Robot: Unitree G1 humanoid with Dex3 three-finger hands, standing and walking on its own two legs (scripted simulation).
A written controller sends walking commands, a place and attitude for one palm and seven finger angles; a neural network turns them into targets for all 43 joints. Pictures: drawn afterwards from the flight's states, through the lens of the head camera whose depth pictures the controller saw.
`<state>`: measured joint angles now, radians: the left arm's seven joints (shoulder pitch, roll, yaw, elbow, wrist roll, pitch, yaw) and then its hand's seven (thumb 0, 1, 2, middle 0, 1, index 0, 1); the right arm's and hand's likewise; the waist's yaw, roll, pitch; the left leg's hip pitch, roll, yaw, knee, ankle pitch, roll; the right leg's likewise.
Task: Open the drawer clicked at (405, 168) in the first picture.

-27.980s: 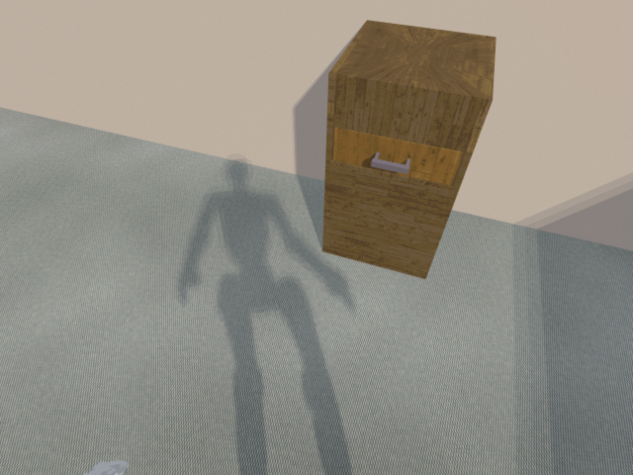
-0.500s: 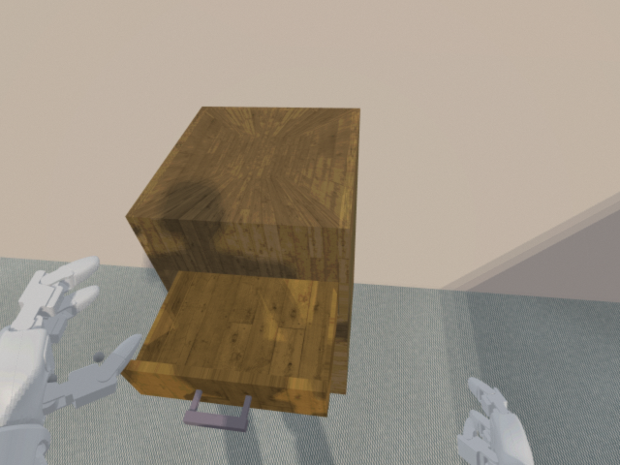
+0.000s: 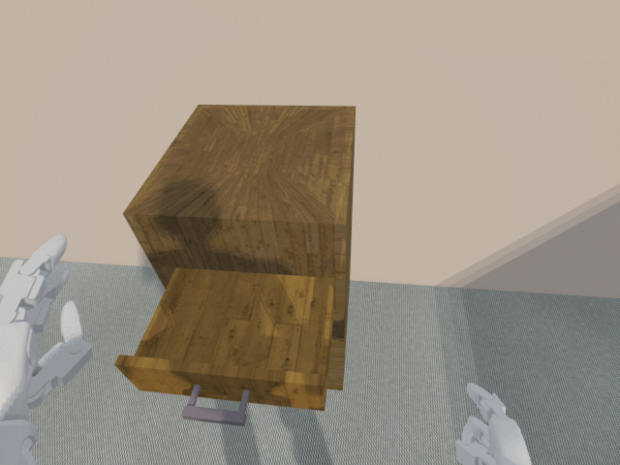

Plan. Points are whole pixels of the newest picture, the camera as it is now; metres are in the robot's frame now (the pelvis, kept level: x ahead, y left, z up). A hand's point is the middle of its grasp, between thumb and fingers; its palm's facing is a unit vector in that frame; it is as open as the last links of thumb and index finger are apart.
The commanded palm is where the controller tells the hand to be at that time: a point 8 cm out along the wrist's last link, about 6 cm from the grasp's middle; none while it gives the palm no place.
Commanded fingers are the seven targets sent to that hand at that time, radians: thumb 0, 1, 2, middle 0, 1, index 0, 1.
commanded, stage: step back with the hand held close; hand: left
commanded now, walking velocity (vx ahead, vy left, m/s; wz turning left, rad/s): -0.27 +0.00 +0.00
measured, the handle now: (217, 404) +0.27 +0.22 -0.23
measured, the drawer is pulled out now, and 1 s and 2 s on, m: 0.23 0.23 0.23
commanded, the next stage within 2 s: stop stepping back and stand still in 1.62 s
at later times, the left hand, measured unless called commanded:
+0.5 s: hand (45, 378) +0.15 +0.26 +0.15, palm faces +0.31 -0.81 -0.51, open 7.4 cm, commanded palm +0.09 +0.31 +0.17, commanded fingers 0.00 0.90 0.90 -0.20 -0.30 -0.20 -0.30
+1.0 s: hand (31, 416) +0.12 +0.25 +0.15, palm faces +0.33 -0.83 -0.46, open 7.4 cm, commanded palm +0.05 +0.30 +0.17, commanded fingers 0.00 0.90 0.90 -0.20 -0.30 -0.20 -0.30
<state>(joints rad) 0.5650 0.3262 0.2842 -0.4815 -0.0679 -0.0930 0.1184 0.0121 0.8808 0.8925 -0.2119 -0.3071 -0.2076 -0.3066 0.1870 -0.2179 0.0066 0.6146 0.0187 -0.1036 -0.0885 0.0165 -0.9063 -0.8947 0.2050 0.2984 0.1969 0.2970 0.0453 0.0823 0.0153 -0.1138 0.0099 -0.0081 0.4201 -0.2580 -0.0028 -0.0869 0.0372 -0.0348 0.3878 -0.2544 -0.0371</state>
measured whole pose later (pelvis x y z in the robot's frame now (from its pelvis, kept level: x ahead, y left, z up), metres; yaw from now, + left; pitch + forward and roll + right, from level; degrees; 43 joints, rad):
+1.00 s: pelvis -0.08 +0.02 -0.02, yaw +0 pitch +3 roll -2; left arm 0.65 0.40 0.37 -0.64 -0.04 -0.24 0.16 0.01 0.89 0.90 -0.21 -0.30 -0.21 -0.30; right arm 0.18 -0.21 -0.02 0.58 0.01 -0.08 -0.05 0.02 -0.90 -0.89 0.21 0.30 0.20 0.30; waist -0.02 0.01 0.02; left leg -0.46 0.00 -0.02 0.62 -0.23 0.02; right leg -0.40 0.03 -0.05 0.52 -0.18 -0.02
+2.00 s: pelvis -0.28 -0.08 +0.00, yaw +0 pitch +1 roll +2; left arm 0.68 0.36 0.36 -0.56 -0.04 -0.20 0.15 0.01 0.89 0.90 -0.21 -0.30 -0.21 -0.30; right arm 0.25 -0.20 -0.02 0.64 0.01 -0.06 -0.06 0.02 -0.91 -0.89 0.21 0.30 0.20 0.30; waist -0.03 -0.02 -0.02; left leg -0.47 -0.01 0.02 0.97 -0.36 -0.01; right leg -0.30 -0.02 -0.05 0.51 -0.24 -0.05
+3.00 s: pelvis -0.29 -0.08 +0.00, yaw +5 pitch -2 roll +0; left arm 0.29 0.20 0.02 1.03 0.02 0.03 0.03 -0.02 0.97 0.90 -0.20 -0.30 -0.20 -0.30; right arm 0.30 -0.16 -0.01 1.04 -0.01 0.03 -0.03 0.01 -0.91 -0.89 0.20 0.30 0.19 0.30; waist 0.00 -0.01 0.11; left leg -0.19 0.02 0.02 0.47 -0.25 0.00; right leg -0.20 0.03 0.01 0.45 -0.23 -0.02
